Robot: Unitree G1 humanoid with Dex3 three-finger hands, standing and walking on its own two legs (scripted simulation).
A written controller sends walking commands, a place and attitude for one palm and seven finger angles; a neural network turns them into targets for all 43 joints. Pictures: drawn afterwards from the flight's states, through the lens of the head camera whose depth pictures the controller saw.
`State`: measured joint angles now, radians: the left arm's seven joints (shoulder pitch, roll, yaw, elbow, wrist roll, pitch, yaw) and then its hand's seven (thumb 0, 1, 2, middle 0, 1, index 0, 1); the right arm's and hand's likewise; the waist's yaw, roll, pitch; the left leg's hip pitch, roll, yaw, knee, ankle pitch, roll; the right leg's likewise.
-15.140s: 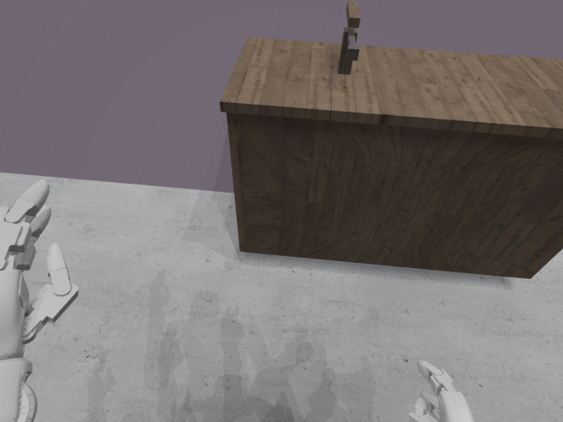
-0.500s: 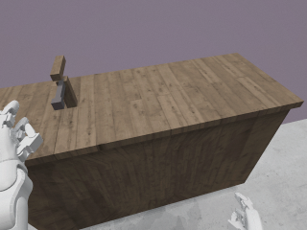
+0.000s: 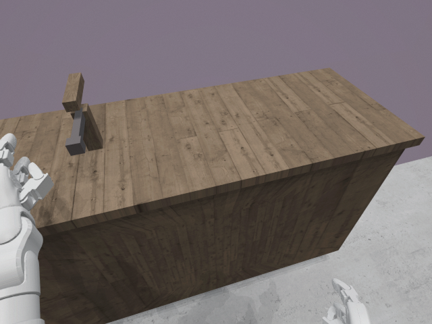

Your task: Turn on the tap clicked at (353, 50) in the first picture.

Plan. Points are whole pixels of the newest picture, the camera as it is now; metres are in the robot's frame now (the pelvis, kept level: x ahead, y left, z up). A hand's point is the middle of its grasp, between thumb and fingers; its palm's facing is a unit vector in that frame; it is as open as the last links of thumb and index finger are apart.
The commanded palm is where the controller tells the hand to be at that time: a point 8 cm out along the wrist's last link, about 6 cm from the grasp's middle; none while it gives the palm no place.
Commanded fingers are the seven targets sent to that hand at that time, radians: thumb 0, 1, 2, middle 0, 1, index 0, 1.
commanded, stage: reach beside the lever's end, fingers flat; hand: left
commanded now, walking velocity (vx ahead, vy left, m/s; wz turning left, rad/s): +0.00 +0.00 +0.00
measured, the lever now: (75, 145) +0.40 +0.34 +0.13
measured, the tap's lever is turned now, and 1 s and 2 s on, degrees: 0 0 12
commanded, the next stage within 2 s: push the lever round in 0.96 s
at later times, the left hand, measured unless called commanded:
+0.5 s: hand (57, 157) +0.35 +0.36 +0.13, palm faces +0.62 -0.78 -0.07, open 7.8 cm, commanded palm +0.31 +0.39 +0.13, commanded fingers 0.00 0.90 0.90 -0.15 -0.15 -0.15 -0.15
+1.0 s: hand (54, 158) +0.36 +0.37 +0.13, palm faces +0.61 -0.79 -0.05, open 7.8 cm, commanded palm +0.31 +0.39 +0.13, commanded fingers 0.00 0.90 0.90 -0.15 -0.15 -0.15 -0.15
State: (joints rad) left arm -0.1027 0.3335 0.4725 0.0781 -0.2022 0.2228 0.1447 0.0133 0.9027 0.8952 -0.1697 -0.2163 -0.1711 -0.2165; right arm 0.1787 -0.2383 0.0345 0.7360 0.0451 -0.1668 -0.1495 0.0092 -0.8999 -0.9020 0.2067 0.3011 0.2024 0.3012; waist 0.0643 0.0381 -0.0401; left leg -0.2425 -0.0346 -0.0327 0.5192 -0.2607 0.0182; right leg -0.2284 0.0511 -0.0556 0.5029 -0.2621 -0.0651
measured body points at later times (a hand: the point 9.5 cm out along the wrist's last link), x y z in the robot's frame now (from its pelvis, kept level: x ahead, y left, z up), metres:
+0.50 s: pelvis +0.00 +0.01 +0.00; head +0.02 +0.00 +0.45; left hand +0.32 +0.40 +0.14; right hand +0.12 -0.25 -0.11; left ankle +0.01 +0.11 -0.74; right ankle +0.01 -0.08 -0.74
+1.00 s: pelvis +0.01 +0.02 -0.01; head +0.02 +0.01 +0.44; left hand +0.32 +0.41 +0.13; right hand +0.12 -0.24 -0.11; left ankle +0.01 +0.11 -0.74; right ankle +0.01 -0.08 -0.74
